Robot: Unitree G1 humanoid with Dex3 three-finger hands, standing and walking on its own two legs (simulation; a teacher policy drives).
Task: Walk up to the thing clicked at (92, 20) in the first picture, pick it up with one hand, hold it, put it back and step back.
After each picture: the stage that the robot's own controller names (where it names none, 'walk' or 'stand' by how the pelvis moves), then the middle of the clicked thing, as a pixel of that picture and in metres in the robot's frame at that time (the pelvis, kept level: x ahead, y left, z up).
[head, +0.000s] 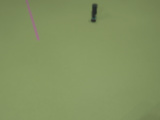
stand; (94, 13) +1.93 -0.06 -0.66
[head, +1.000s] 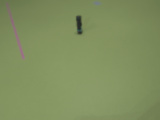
walk; (79, 25) +1.80 +0.21 -0.63
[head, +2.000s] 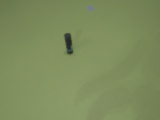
walk; (68, 44) +1.26 +0.27 -0.65
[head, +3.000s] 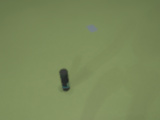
walk; (64, 80) +0.80 +0.24 -0.65
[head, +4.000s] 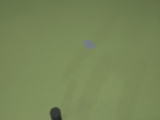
stand; (56, 119) +0.45 +0.20 -0.63
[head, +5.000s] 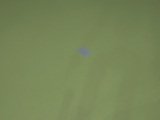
stand; out of the picture +0.39 +0.21 -0.66
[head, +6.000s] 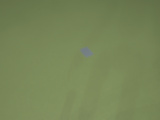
stand; out of the picture +0.37 +0.20 -0.66
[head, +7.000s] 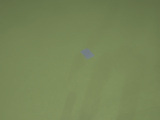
stand; out of the picture +0.37 +0.21 -0.66
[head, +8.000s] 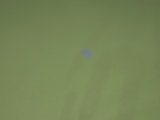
stand; out of the picture +0.37 +0.20 -0.66
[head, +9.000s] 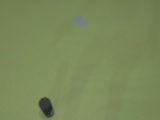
go down; (47, 108) +0.39 +0.22 -0.58
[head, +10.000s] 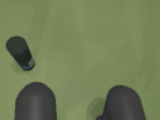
go down; (23, 56) +0.45 +0.27 -0.26
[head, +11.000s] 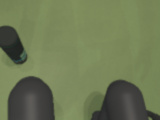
close in; (14, 48) +0.44 +0.28 -0.23
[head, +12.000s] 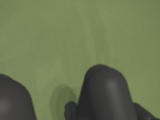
close; out of the picture +0.41 +0.32 -0.15
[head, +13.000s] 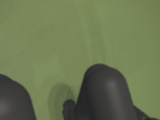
lift; out of the picture +0.40 +0.32 -0.15
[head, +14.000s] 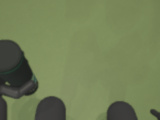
lift; (19, 74) +0.33 +0.22 +0.00
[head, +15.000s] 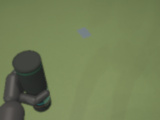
hold; (36, 86) +0.32 +0.17 +0.02
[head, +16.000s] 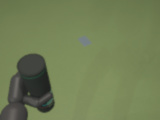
hold; (39, 87) +0.32 +0.17 +0.03
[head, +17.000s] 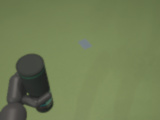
hold; (38, 88) +0.32 +0.17 +0.03
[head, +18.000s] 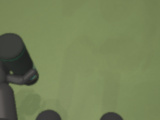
crouch; (21, 64) +0.39 +0.21 -0.03
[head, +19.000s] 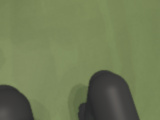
lower; out of the picture +0.47 +0.31 -0.09
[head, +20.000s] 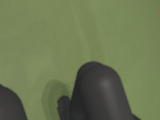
lower; out of the picture +0.43 +0.34 -0.16
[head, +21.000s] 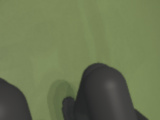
lower; out of the picture +0.41 +0.34 -0.16
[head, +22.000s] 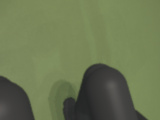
lower; out of the picture +0.40 +0.33 -0.16
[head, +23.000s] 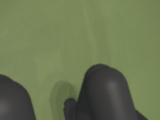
lower; out of the picture +0.40 +0.32 -0.16
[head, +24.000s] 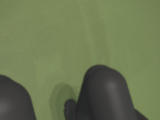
open; out of the picture +0.40 +0.33 -0.16
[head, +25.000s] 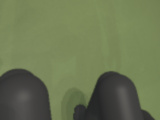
stand; out of the picture +0.40 +0.31 -0.18
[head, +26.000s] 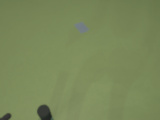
stand; (46, 116) +0.38 +0.22 -0.55
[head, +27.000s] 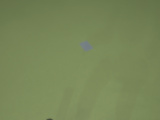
stand; out of the picture +0.38 +0.22 -0.60
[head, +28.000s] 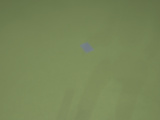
stand; out of the picture +0.38 +0.22 -0.60
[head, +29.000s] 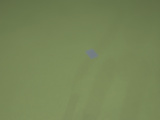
stand; out of the picture +0.40 +0.21 -0.65
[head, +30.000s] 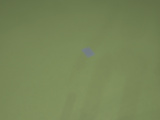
stand; out of the picture +0.38 +0.21 -0.66
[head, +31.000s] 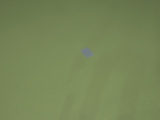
stand; out of the picture +0.36 +0.22 -0.66
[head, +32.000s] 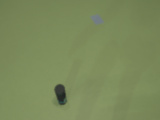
walk; (61, 95) +0.50 +0.17 -0.63
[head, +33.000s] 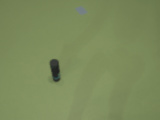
walk; (55, 71) +0.74 +0.24 -0.63
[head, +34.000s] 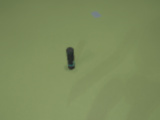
stand; (70, 59) +1.01 +0.21 -0.63
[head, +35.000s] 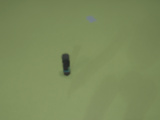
stand; (66, 65) +0.96 +0.21 -0.66
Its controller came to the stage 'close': yes
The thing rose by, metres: 0.68
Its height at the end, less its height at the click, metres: +0.00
